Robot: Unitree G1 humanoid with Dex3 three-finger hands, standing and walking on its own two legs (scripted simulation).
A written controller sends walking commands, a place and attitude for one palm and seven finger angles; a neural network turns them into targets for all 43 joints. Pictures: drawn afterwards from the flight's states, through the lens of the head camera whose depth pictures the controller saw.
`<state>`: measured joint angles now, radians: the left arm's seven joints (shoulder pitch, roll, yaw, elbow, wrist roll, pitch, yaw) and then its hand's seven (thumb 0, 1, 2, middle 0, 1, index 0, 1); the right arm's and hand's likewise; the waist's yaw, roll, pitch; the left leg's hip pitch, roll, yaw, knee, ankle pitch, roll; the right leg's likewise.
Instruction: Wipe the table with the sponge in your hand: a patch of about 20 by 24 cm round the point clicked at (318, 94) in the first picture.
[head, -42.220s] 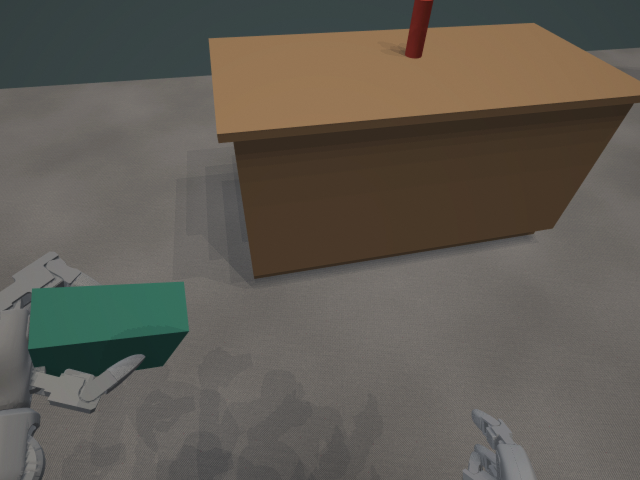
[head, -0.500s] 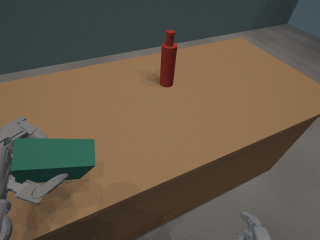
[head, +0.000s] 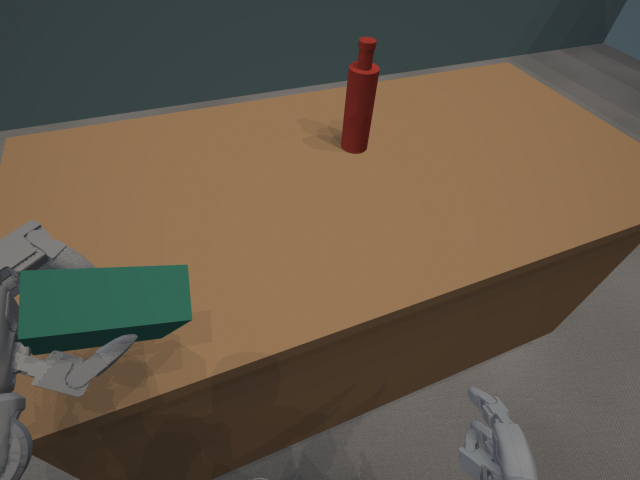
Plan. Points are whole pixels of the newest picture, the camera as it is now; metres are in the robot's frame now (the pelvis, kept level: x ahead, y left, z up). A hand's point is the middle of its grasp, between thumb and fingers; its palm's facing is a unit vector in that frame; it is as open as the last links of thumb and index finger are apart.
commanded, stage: step back with the hand held close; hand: left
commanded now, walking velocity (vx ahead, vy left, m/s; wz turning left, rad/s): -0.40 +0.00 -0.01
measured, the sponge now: (129, 310) +0.23 +0.20 +0.16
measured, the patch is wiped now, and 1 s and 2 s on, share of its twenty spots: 1.00 1.00 1.00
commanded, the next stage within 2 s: stop stepping back and stand still in 1.06 s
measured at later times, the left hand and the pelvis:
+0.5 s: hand (79, 334) +0.19 +0.22 +0.19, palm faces +0.36 -0.85 -0.38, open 9.3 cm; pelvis -0.03 +0.00 -0.01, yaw +0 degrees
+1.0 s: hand out of the picture +0.11 +0.23 +0.19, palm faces +0.43 -0.83 -0.35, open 9.3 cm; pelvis -0.09 -0.02 +0.00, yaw +0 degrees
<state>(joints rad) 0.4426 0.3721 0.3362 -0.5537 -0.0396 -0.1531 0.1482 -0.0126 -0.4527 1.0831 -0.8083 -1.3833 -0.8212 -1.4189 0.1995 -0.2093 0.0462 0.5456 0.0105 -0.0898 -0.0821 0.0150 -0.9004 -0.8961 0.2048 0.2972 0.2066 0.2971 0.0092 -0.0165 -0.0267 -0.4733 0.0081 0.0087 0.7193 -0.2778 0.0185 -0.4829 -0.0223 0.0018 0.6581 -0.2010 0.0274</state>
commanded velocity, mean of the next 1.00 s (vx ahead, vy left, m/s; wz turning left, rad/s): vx -0.40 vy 0.00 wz -0.03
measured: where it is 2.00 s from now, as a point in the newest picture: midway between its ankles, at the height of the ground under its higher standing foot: outside the picture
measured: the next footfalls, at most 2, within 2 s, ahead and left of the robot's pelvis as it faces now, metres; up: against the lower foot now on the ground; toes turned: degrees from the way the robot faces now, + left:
left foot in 0.82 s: +0.01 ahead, +0.14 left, +0.00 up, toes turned +6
right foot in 1.06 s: -0.01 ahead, -0.14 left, +0.00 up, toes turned -1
